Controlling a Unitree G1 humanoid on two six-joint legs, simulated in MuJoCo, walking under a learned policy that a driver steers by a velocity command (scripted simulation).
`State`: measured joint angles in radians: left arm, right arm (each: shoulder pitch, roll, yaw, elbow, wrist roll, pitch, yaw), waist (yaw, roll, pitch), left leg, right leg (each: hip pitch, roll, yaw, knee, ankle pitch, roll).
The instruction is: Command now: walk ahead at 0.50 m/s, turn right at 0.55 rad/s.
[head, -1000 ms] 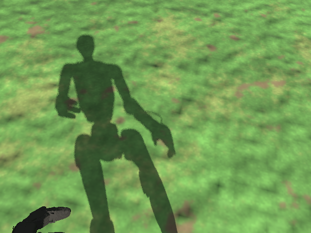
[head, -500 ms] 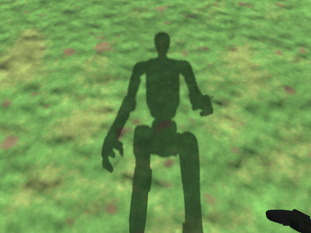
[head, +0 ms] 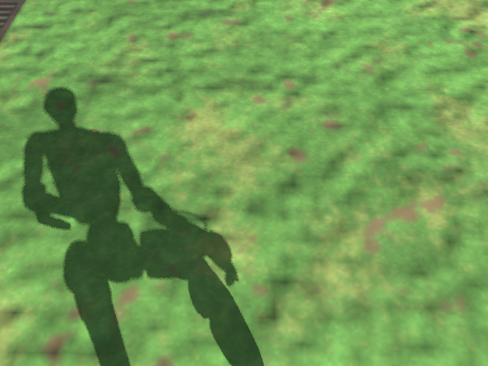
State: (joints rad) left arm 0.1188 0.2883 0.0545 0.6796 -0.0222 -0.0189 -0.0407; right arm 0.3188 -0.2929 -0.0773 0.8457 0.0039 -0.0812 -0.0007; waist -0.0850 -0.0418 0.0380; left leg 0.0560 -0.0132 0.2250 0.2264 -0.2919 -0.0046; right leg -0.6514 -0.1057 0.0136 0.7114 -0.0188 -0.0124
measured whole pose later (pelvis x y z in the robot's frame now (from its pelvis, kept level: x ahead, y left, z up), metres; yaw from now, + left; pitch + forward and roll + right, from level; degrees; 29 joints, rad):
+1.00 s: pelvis +0.54 -0.11 +0.01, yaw -25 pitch +2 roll +2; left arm 0.08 0.27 0.03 0.64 -0.02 -0.06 -0.02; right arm 0.38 -0.29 -0.05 0.88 0.02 -0.08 0.02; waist -0.11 -0.04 0.03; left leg 0.00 -0.04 0.02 0.24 -0.27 0.02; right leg -0.60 -0.07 0.04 0.59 -0.02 0.00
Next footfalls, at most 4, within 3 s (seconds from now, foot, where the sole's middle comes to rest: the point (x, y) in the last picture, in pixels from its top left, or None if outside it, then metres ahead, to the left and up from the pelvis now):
0.10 right None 0.23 -0.13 -0.77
0.60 left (236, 339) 0.55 0.01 -0.77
1.10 right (350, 281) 0.69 -0.34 -0.77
1.62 left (279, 194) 1.03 -0.17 -0.77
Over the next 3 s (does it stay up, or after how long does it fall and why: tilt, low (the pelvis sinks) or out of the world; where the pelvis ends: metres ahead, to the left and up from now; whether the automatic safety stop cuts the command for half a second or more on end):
stays up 1.60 -0.16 0.00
